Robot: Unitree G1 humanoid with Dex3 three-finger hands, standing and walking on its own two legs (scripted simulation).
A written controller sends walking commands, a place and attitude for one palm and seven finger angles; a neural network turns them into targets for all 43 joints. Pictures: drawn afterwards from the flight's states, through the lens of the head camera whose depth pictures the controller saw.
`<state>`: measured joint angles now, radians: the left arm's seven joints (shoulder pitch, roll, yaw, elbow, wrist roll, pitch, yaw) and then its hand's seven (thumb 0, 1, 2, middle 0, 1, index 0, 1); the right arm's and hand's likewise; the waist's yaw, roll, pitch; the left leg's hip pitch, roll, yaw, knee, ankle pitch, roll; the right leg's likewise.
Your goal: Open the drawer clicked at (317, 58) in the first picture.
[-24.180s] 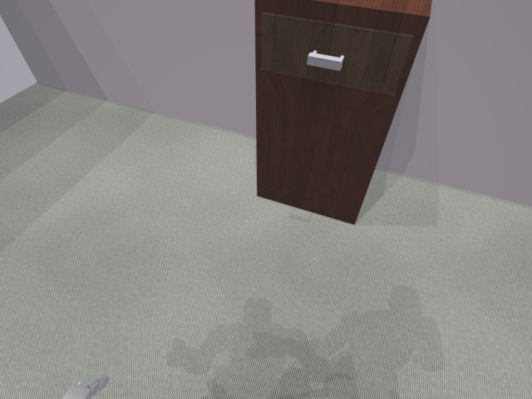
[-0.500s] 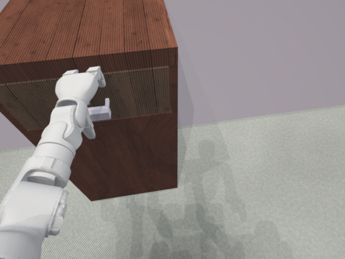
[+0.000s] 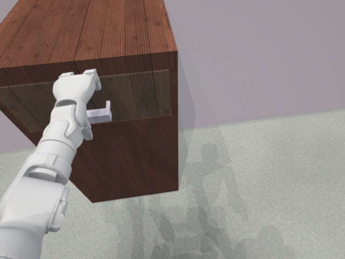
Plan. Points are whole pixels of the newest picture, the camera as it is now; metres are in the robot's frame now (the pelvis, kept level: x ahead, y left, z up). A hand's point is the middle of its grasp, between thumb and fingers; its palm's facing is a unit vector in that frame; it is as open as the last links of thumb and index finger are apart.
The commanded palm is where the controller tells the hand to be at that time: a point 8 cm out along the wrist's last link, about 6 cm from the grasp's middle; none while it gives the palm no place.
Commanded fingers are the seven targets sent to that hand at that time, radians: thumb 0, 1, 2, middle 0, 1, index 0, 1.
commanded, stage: re-aim the fingers above the handle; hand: left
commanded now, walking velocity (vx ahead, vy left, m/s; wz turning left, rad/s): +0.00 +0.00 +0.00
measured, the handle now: (92, 111) +0.51 +0.22 +0.03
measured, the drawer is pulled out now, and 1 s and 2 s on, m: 0.00 0.00 0.00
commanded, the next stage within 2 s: lower the fingers behind the handle in 0.54 s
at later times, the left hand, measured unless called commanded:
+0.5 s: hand (83, 105) +0.47 +0.22 +0.10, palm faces -0.01 -0.05 -1.00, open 13.7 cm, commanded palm +0.44 +0.21 +0.15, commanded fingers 0.00 -0.50 0.30 -0.30 -1.20 -0.30 -1.20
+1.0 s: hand (93, 114) +0.46 +0.20 +0.07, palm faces -0.01 -0.04 -1.00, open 13.8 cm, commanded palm +0.44 +0.20 +0.12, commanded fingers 0.00 -0.50 0.30 -0.30 -1.20 -0.30 -1.20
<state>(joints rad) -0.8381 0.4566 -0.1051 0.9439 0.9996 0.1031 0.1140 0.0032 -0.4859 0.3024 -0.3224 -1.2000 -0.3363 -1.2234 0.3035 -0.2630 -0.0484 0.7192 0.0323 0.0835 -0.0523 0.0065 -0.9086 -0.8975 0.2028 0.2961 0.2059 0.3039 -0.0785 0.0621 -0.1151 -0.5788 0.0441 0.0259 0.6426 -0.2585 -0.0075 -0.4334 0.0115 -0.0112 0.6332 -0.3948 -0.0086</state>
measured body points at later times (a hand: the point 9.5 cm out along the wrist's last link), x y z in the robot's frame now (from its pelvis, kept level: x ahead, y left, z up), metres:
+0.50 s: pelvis +0.01 +0.00 +0.00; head +0.05 -0.02 +0.45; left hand +0.46 +0.21 +0.15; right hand +0.07 -0.27 -0.14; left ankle +0.03 +0.13 -0.72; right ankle -0.06 -0.12 -0.72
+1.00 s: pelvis +0.00 +0.00 +0.00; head +0.05 -0.02 +0.44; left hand +0.46 +0.20 +0.13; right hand +0.05 -0.27 -0.14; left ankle +0.03 +0.13 -0.72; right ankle -0.06 -0.12 -0.72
